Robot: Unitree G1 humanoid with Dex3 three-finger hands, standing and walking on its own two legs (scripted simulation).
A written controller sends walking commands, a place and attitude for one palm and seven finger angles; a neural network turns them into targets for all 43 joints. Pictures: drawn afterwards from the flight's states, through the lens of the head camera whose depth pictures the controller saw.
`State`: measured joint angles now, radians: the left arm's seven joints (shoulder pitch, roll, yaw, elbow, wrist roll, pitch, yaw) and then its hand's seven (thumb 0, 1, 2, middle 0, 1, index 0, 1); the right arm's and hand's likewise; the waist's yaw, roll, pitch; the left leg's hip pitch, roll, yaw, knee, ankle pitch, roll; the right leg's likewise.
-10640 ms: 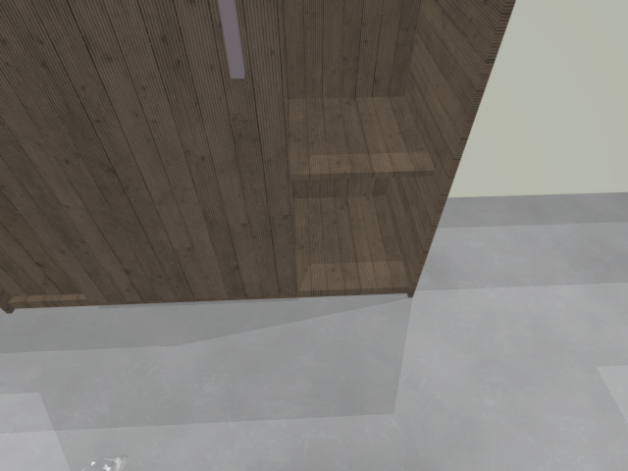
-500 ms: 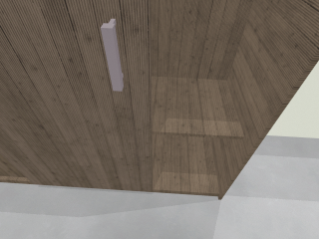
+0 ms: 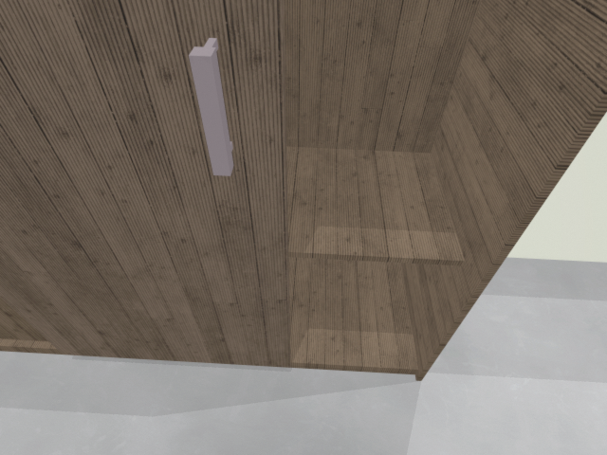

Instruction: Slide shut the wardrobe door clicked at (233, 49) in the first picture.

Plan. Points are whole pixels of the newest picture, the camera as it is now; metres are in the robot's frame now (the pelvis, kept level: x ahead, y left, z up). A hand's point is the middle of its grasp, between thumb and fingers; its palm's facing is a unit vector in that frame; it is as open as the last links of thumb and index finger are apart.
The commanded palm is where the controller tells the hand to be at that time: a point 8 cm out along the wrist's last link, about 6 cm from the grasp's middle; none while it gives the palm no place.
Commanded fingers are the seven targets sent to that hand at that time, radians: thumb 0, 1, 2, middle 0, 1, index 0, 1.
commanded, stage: look again from close up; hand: left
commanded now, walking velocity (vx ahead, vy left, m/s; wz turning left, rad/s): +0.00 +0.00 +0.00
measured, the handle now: (217, 110) +0.49 +0.16 +0.22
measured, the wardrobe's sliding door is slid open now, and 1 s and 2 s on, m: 0.42 0.42 0.42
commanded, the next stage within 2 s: raise the hand with hooked fingers in 0.72 s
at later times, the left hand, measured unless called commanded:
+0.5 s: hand out of the picture -0.04 +0.14 -0.18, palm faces +0.08 -0.99 -0.15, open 7.4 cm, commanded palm none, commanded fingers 0.00 0.90 0.90 -0.20 -0.30 -0.20 -0.30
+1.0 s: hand out of the picture +0.12 +0.20 -0.06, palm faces +0.26 -0.94 -0.23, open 7.4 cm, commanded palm +0.10 +0.22 -0.04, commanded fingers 0.00 0.67 0.80 -0.22 -0.45 -0.22 -0.45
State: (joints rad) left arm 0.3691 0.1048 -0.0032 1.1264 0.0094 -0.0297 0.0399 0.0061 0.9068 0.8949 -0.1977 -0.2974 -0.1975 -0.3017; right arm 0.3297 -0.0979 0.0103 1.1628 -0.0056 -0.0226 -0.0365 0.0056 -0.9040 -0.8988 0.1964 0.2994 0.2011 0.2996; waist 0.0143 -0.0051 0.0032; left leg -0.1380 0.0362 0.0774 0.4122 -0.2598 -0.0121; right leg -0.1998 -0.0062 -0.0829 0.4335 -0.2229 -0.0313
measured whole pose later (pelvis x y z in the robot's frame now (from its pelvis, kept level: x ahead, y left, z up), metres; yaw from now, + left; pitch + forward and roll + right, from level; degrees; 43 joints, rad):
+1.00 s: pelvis -0.01 +0.01 -0.01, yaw +2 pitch +0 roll +0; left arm 0.56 0.21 0.00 0.13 -0.16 -0.01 0.15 0.09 0.94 0.87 -0.20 -0.33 -0.20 -0.34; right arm 0.37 -0.25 -0.01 0.85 0.06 -0.29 -0.10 0.04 -0.93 -0.90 0.20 0.30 0.20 0.30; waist -0.03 0.05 -0.02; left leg -0.27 0.02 0.05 0.59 -0.33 0.00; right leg -0.31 -0.04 -0.11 0.59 -0.29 -0.02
